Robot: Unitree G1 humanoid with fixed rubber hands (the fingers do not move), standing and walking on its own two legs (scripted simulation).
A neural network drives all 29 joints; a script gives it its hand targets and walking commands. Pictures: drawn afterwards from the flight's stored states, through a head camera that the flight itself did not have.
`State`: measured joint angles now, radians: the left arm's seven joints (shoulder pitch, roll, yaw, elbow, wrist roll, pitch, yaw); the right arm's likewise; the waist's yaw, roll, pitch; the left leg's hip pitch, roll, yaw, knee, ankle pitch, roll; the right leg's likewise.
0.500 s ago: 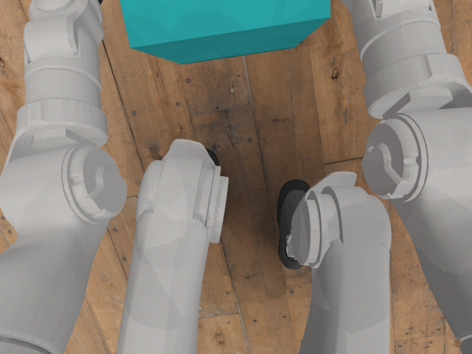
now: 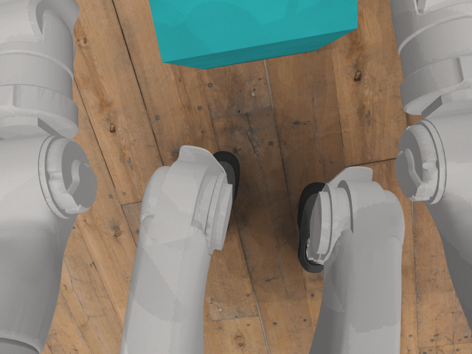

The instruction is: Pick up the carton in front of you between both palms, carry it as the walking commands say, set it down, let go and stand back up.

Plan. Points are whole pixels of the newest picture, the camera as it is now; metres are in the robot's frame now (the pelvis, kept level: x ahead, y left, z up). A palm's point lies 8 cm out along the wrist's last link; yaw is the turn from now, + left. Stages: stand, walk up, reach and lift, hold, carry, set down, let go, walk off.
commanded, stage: set down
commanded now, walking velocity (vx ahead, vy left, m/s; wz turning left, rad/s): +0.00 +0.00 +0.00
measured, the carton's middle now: out of the picture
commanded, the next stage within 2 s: let go in 0.94 s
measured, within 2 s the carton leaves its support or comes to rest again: neither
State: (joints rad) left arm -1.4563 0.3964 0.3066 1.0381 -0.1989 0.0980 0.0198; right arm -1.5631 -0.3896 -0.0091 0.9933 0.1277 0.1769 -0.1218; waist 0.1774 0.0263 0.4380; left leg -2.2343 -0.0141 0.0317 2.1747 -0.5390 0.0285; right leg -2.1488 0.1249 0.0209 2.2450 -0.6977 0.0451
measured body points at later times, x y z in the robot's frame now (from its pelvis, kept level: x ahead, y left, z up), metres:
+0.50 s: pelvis +0.01 -0.01 +0.12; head +0.35 +0.03 +0.40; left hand +0.53 +0.31 +0.02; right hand +0.62 -0.07 +0.00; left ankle +0.12 +0.11 -0.34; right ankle +0.09 -0.12 -0.34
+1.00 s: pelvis +0.04 -0.01 +0.25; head +0.34 +0.02 +0.58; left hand +0.51 +0.31 +0.17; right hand +0.61 -0.08 +0.15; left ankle +0.12 +0.11 -0.34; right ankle +0.09 -0.12 -0.34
